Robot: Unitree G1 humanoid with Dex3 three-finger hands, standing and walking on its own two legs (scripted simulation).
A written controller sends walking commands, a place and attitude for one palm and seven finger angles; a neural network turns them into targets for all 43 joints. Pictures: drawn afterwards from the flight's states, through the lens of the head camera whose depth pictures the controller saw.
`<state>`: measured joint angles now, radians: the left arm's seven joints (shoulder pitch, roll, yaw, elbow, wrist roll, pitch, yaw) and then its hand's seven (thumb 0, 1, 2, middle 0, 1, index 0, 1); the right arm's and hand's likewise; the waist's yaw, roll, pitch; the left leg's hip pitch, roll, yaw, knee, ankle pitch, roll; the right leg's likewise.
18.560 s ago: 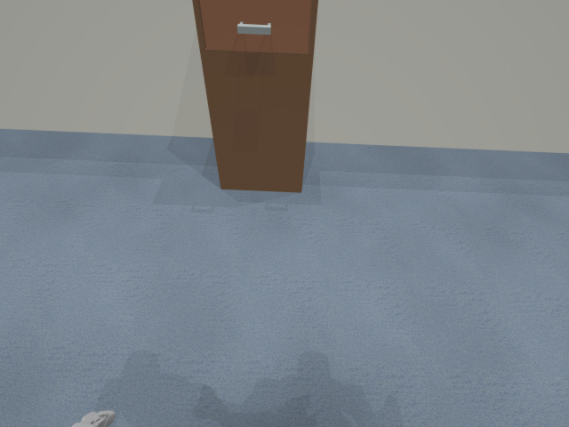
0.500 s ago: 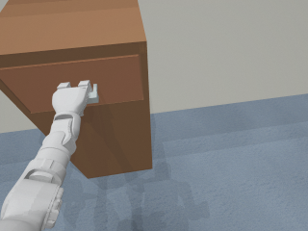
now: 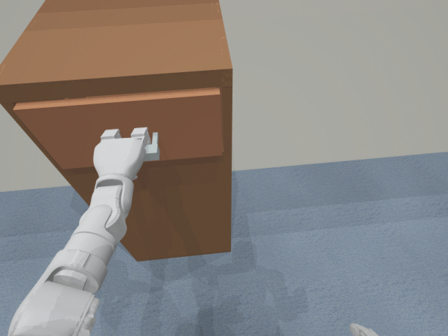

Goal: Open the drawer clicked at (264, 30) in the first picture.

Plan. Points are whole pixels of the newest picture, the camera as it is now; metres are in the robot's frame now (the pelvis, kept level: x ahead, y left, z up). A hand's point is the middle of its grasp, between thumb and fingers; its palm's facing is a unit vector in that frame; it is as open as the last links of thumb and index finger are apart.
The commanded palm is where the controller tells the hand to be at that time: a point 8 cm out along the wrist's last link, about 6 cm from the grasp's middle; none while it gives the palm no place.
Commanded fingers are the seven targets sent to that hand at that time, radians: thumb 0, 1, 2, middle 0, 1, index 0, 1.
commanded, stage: pull the drawer open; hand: left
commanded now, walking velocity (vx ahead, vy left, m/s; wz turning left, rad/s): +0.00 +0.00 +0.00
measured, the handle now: (131, 146) +0.46 +0.21 +0.06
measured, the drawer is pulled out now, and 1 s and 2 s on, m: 0.02 0.08 0.21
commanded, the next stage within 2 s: none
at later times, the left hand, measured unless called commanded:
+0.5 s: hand (130, 171) +0.42 +0.21 +0.03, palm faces -0.01 +0.00 -1.00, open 5.5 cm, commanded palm +0.37 +0.20 +0.09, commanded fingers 0.00 0.90 0.90 -0.40 -1.35 -0.40 -1.35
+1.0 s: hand (127, 201) +0.35 +0.20 +0.03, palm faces +0.06 -0.06 -1.00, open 5.5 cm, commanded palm +0.32 +0.20 +0.09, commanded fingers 0.00 0.90 0.90 -0.40 -1.35 -0.40 -1.35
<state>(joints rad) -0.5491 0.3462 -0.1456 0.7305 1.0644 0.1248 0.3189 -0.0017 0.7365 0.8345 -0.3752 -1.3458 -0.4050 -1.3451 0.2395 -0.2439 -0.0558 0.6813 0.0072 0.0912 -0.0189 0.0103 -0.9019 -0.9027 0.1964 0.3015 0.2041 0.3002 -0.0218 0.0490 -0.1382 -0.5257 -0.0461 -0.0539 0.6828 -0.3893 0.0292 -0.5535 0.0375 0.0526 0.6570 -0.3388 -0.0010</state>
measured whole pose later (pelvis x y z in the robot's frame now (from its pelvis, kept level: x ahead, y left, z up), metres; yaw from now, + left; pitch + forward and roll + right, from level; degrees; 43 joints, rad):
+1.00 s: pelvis +0.01 +0.00 +0.00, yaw +0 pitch +10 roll +0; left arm -0.20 0.31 -0.22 0.33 1.05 0.20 0.31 0.02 0.74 0.81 -0.34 -1.35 -0.42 -1.35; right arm 0.16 -0.25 -0.04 0.64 0.02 0.09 -0.01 0.01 -0.90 -0.90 0.19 0.30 0.20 0.30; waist 0.03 0.05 -0.13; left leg -0.42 -0.05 -0.05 0.64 -0.39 0.03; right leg -0.46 0.03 0.06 0.63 -0.35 0.00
